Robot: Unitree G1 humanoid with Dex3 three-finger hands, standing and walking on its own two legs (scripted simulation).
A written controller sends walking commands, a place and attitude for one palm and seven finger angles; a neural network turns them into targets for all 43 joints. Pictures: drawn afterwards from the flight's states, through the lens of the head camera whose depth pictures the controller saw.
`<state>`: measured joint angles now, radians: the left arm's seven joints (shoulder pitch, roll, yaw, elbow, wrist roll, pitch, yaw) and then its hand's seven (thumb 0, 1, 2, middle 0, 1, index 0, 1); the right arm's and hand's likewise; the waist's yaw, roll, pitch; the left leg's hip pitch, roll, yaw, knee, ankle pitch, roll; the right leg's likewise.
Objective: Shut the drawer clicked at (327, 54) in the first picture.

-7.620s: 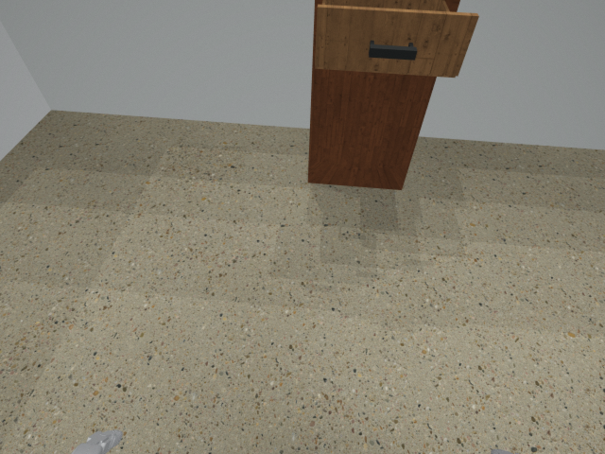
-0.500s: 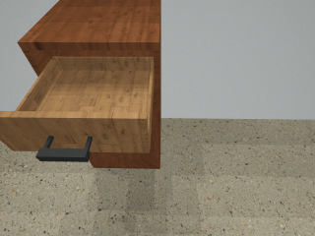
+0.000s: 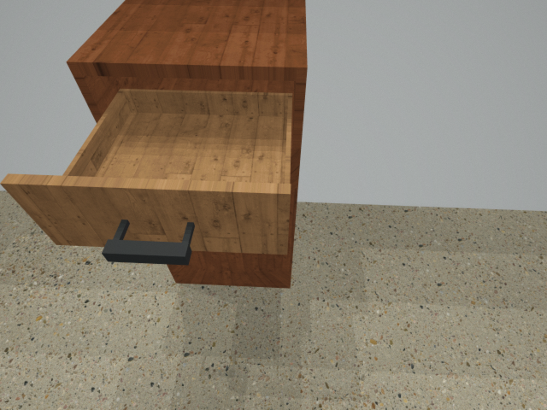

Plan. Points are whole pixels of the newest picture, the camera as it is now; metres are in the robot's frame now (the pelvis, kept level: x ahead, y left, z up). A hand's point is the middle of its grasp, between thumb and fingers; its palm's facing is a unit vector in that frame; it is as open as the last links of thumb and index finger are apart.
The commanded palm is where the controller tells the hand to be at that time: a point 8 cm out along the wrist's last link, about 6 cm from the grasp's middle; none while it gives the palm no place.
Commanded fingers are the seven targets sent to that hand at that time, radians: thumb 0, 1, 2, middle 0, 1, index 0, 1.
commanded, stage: come to a stop and stand still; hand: left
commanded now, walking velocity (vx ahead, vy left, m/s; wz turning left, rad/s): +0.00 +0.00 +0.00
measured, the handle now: (152, 239) +0.34 +0.22 +0.05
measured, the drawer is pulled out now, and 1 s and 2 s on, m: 0.29 0.29 0.29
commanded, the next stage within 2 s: look again from close up in 1.14 s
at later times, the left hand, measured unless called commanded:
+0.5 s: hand out of the picture +0.05 +0.20 -0.16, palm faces -0.05 -0.97 -0.23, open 7.4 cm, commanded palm none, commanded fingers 0.00 0.90 0.90 -0.20 -0.30 -0.20 -0.30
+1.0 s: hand out of the picture +0.06 +0.17 -0.16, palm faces -0.03 -0.98 -0.22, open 7.3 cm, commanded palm none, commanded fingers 0.00 0.90 0.90 -0.20 -0.30 -0.20 -0.30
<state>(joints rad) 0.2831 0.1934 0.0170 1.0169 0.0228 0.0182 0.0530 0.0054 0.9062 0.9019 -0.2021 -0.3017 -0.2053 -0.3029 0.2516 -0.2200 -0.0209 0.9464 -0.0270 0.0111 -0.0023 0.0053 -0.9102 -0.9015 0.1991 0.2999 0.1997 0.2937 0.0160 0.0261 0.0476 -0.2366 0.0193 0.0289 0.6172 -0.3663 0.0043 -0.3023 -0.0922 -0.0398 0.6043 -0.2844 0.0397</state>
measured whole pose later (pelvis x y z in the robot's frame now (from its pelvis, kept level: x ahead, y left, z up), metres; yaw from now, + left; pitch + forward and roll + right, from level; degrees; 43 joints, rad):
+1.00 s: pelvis +0.03 -0.01 +0.01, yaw -3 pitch -1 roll +0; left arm 0.23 0.17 0.00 1.07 0.01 -0.01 0.04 0.00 0.92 0.90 -0.20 -0.30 -0.20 -0.30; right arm 0.24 -0.17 0.00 1.11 -0.02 -0.01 -0.02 0.01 -0.91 -0.90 0.20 0.30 0.20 0.29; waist 0.00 0.00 0.05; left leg -0.10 0.04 0.07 0.46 -0.33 -0.02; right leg -0.21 -0.05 0.01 0.49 -0.26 0.04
